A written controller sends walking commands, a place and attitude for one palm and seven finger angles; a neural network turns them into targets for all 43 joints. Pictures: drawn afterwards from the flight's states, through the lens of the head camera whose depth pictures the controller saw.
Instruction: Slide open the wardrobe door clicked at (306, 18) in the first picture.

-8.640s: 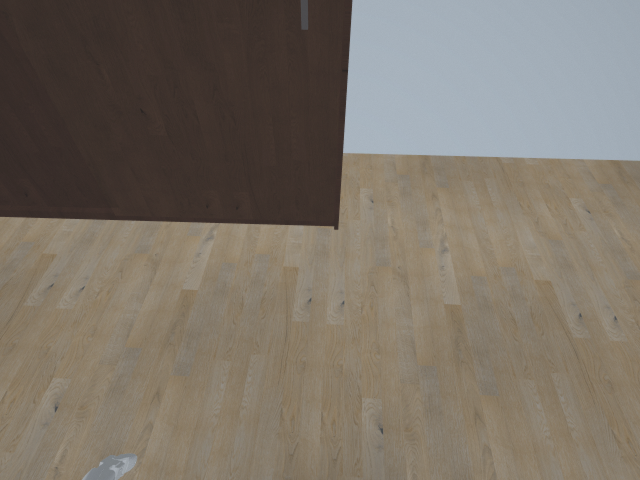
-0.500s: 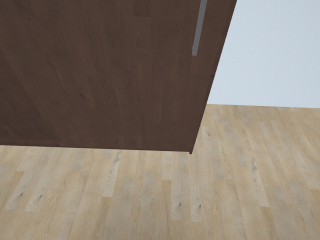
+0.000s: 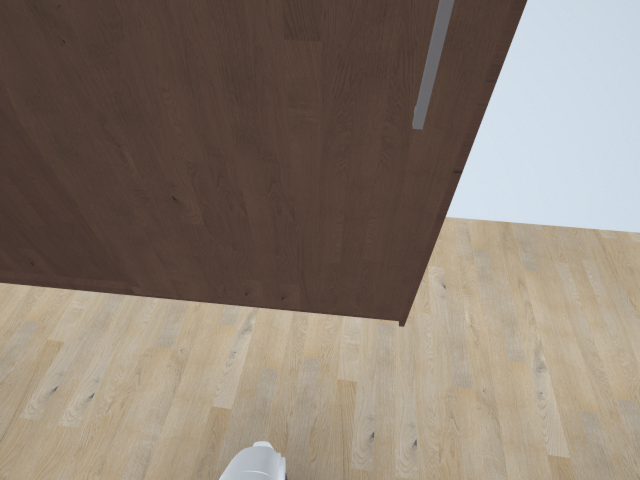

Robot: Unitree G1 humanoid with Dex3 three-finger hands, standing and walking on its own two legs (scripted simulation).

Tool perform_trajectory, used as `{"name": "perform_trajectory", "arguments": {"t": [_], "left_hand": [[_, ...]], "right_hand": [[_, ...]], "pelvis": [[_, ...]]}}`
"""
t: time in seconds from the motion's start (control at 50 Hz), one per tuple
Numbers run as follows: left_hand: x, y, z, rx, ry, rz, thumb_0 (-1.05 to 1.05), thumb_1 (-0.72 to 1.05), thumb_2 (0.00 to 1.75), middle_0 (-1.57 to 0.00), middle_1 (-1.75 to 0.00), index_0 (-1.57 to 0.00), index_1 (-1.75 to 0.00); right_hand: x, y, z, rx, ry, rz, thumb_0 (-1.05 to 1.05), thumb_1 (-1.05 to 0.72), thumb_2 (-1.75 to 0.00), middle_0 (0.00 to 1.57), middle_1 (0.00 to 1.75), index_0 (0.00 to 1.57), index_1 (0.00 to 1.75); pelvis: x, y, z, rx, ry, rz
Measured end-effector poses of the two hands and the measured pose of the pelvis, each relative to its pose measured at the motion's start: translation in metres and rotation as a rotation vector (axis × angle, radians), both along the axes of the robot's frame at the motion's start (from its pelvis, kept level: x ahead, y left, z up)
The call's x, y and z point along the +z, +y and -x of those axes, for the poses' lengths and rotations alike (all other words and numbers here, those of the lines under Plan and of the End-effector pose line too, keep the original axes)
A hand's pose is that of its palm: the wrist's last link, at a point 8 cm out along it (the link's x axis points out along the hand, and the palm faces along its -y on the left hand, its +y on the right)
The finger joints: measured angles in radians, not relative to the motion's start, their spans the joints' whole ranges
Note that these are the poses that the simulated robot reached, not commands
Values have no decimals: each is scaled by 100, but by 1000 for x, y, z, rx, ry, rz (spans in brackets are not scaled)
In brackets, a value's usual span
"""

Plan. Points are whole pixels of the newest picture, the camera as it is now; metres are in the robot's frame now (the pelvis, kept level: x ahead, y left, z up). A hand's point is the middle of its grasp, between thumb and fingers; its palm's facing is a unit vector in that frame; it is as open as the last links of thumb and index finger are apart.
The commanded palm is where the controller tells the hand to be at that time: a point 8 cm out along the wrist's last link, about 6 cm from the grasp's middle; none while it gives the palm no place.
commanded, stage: take the last steps up to it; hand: right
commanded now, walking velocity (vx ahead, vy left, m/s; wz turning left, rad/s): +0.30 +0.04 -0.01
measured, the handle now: (437, 31) +0.71 -0.10 +0.23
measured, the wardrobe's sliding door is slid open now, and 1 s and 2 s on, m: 0.00 0.00 0.00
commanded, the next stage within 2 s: come to a stop and stand still in 0.52 s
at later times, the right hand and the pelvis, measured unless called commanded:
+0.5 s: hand out of the picture +0.14 -0.15 -0.18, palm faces +0.12 +0.98 -0.15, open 7.3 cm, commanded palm none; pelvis +0.16 +0.02 +0.00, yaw -2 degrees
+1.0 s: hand (431, 420) +0.26 -0.14 -0.17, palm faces +0.05 +0.97 -0.24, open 7.3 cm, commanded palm none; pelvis +0.22 +0.04 -0.01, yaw -1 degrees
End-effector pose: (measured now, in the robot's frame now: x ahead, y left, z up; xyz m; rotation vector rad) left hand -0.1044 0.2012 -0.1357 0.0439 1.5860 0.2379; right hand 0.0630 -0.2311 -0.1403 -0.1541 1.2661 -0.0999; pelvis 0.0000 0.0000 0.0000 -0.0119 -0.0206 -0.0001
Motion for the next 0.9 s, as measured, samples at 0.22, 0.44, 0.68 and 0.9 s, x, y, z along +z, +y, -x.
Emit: {"name": "perform_trajectory", "arguments": {"t": [0.22,0.44,0.68,0.9], "left_hand": [[-17,63,-110,-33,-37,-1,1,91,90,-20,-30,-20,-30],[8,66,-323,-191,-410,-44,1,92,90,-19,-30,-20,-30],[14,26,-388,-191,-448,-83,-1,95,90,-20,-30,-21,-30],[-10,44,-349,-121,-230,-34,0,93,90,-20,-30,-20,-30]], "right_hand": [[5,53,-107,3,-152,14,0,-91,-90,20,30,20,30],[-2,36,-82,-109,12,10,-1,-94,-90,20,30,20,30],[-14,21,-93,-137,192,-51,1,-92,-90,20,30,20,30],[-8,29,-172,-94,83,28,1,-93,-90,20,30,20,30]], "pelvis": [[-8,43,-75,-21,-8,-12],[2,36,-141,-34,-5,-40],[1,2,-203,-23,-14,-26],[-2,26,-226,-26,-23,10]]}}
